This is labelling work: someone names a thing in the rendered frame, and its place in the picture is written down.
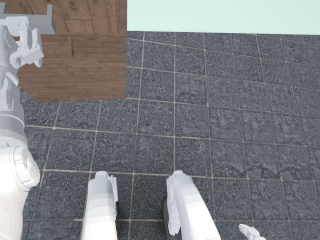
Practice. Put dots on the robot thigh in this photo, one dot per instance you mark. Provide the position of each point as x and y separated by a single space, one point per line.
99 219
196 222

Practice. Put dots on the robot left forearm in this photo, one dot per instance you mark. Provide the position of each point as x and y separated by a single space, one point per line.
12 122

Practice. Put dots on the left robot thigh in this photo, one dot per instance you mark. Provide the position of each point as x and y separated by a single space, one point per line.
99 219

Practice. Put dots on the robot right hand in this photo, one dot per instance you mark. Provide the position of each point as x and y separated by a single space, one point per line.
250 232

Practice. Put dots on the drawer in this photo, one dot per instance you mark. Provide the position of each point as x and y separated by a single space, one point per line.
85 16

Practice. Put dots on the robot left hand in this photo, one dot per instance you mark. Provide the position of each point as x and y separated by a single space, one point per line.
28 48

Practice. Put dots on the robot left upper arm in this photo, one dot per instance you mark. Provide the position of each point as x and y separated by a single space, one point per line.
18 174

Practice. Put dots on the handle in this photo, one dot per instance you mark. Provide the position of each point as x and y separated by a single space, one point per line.
44 23
57 52

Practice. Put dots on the cabinet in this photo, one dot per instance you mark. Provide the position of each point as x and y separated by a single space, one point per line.
98 70

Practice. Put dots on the right robot thigh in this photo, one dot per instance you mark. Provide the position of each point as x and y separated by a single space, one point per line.
196 222

